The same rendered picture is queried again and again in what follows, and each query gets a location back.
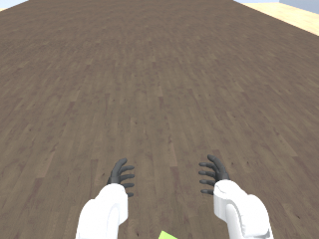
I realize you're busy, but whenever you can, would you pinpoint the robot right hand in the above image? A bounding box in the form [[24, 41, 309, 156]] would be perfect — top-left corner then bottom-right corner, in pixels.
[[198, 154, 230, 195]]

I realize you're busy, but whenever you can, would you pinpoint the robot right forearm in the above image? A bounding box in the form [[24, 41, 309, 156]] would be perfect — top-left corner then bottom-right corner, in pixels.
[[213, 179, 274, 239]]

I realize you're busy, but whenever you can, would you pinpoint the robot left forearm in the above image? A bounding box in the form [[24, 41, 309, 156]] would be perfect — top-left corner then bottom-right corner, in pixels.
[[76, 183, 129, 239]]

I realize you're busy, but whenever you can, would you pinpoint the robot left hand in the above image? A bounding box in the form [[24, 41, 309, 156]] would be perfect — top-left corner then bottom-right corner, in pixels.
[[107, 158, 135, 197]]

